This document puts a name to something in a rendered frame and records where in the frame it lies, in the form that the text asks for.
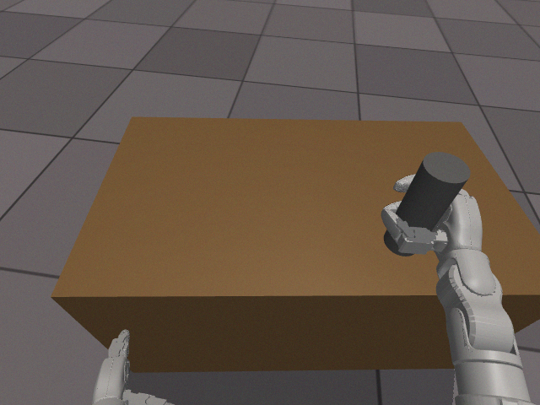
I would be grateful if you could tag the right robot hand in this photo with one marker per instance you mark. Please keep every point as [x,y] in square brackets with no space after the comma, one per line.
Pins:
[460,227]

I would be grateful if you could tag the can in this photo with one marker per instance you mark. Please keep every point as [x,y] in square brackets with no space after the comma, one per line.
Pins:
[438,180]

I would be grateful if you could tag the right robot arm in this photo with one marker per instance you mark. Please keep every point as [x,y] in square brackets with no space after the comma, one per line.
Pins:
[481,335]

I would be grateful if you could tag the left robot hand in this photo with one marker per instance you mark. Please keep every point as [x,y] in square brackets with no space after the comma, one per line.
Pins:
[113,376]

